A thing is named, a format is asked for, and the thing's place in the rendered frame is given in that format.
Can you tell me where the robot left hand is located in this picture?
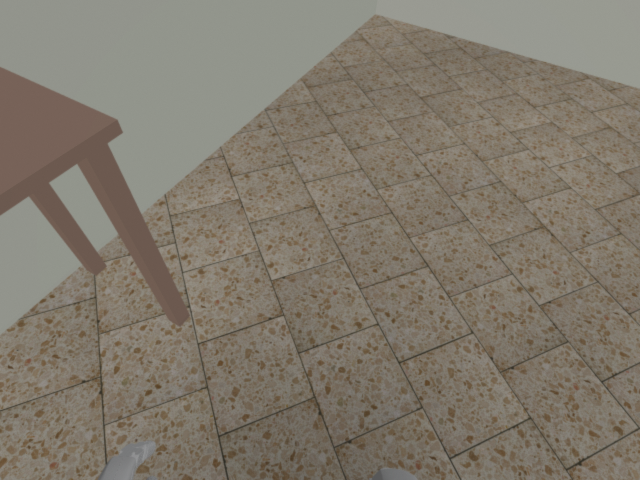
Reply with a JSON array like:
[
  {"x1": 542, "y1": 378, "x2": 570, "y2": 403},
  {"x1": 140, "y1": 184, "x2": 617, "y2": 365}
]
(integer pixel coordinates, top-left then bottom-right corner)
[{"x1": 98, "y1": 441, "x2": 158, "y2": 480}]

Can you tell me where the table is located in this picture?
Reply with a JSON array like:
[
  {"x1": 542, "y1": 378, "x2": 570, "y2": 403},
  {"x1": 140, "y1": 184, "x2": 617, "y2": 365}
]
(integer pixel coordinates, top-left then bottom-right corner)
[{"x1": 0, "y1": 67, "x2": 190, "y2": 327}]

